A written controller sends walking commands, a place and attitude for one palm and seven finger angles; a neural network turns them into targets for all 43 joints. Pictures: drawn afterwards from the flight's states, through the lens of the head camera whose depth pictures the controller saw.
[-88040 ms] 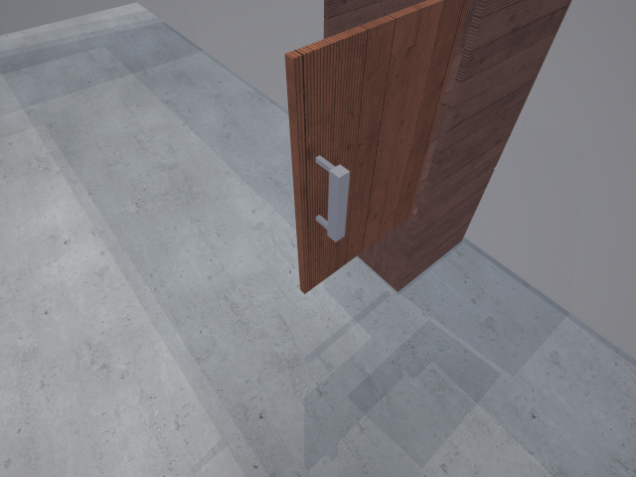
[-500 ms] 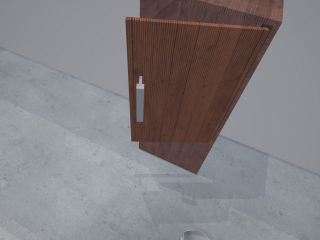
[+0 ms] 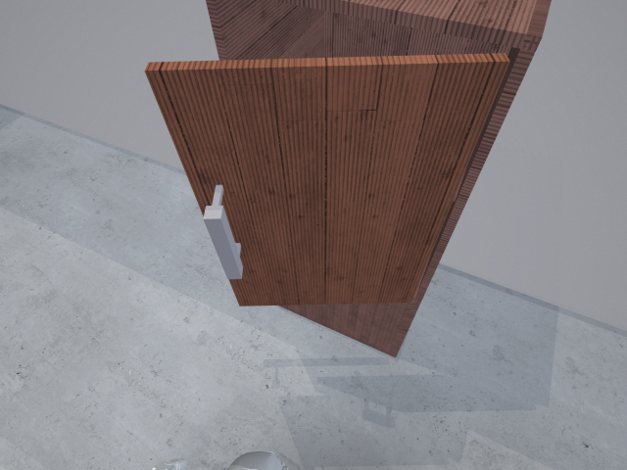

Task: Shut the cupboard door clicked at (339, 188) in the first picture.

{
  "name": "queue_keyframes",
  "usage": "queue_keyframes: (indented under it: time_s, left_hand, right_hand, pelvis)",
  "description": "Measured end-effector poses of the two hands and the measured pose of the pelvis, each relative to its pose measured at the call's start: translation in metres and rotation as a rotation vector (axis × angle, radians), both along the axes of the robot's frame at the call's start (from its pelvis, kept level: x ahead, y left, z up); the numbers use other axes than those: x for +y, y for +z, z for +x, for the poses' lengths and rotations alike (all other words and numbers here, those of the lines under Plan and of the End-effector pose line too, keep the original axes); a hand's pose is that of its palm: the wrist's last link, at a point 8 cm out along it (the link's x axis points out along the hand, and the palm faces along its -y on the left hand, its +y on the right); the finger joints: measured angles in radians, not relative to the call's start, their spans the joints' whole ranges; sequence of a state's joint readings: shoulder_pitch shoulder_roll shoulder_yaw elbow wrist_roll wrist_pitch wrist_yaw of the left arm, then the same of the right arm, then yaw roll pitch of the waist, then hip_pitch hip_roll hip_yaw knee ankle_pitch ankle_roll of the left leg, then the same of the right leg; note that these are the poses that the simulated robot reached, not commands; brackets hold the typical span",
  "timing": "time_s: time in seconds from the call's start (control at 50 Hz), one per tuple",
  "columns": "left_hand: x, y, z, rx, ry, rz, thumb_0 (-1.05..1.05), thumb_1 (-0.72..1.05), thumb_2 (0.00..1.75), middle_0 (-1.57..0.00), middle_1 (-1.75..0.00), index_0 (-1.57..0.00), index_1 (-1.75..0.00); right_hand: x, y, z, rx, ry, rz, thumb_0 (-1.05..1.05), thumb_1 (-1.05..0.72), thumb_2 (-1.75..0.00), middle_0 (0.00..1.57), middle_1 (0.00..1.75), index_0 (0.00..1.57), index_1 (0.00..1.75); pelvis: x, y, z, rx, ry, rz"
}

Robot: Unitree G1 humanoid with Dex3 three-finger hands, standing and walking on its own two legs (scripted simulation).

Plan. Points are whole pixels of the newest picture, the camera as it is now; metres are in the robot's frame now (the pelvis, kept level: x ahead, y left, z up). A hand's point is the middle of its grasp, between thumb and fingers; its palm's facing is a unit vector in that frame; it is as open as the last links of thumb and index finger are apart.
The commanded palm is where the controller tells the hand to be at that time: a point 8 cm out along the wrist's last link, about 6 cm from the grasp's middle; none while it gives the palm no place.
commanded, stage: come to a stop and stand still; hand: left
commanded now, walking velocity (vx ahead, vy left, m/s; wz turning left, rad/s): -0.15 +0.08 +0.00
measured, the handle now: (227, 234) +0.45 +0.17 -0.02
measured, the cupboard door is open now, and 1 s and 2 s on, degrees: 27 27 27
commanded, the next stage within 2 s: look again from close up in 0.96 s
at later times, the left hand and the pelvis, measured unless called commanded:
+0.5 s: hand out of the picture -0.01 +0.25 -0.18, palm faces +0.04 -0.97 -0.23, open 7.4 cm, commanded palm none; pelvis -0.03 +0.05 +0.00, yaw -1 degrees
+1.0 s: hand out of the picture -0.05 +0.19 -0.18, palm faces +0.00 -0.99 -0.15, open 7.3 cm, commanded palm none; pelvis -0.05 +0.03 +0.00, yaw -1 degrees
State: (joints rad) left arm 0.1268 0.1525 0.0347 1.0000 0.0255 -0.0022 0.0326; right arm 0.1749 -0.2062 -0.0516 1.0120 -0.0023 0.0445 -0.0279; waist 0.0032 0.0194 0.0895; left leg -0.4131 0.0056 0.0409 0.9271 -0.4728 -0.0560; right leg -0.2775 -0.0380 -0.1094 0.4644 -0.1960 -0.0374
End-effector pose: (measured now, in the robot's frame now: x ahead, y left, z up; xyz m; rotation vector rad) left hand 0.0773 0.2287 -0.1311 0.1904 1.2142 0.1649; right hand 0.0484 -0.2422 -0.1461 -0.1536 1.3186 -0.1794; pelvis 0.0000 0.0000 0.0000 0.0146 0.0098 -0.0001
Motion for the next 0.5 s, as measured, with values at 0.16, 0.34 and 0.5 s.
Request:
queue_keyframes:
  time_s: [0.16, 0.34, 0.5]
  left_hand:
    - [0.035, -0.014, -0.029, 0.046, 0.050, -0.005, 0.00, 0.91, 0.90, -0.20, -0.30, -0.20, -0.30]
    - [0.068, -0.022, -0.065, 0.119, 0.094, -0.027, 0.01, 0.91, 0.90, -0.20, -0.29, -0.20, -0.30]
    - [0.065, -0.015, -0.092, 0.168, 0.058, -0.007, 0.01, 0.91, 0.90, -0.20, -0.29, -0.20, -0.30]
  right_hand:
    - [0.021, 0.017, 0.059, -0.155, 0.078, -0.034, 0.00, -0.91, -0.90, 0.20, 0.30, 0.20, 0.30]
    - [0.059, 0.023, 0.027, -0.106, 0.120, -0.057, 0.00, -0.90, -0.90, 0.20, 0.30, 0.20, 0.30]
    - [0.068, 0.006, -0.016, -0.056, 0.044, 0.003, 0.00, -0.91, -0.90, 0.20, 0.30, 0.21, 0.30]
  pelvis:
    - [0.022, -0.005, -0.006, 0.000, 0.010, -0.013]
    - [0.047, -0.002, -0.015, -0.012, 0.014, -0.027]
    - [0.049, -0.003, -0.027, -0.004, -0.011, -0.003]
